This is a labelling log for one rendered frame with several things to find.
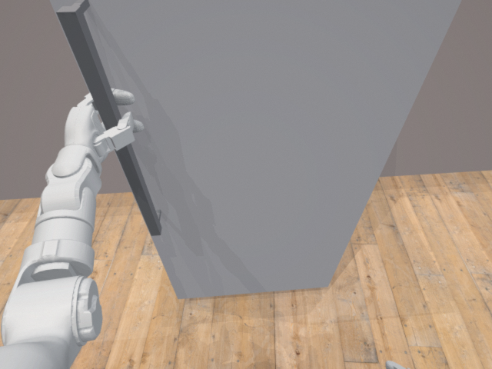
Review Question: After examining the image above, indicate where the fridge door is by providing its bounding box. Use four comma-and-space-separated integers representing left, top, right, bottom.
50, 0, 462, 299

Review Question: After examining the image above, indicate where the left robot hand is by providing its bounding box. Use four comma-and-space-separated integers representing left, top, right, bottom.
65, 88, 145, 163

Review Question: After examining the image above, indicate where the robot left upper arm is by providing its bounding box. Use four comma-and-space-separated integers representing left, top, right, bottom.
0, 275, 102, 369

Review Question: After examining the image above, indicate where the robot left forearm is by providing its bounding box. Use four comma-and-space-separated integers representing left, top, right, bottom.
1, 145, 102, 346

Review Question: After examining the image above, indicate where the handle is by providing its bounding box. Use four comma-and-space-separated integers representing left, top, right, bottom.
56, 0, 161, 236

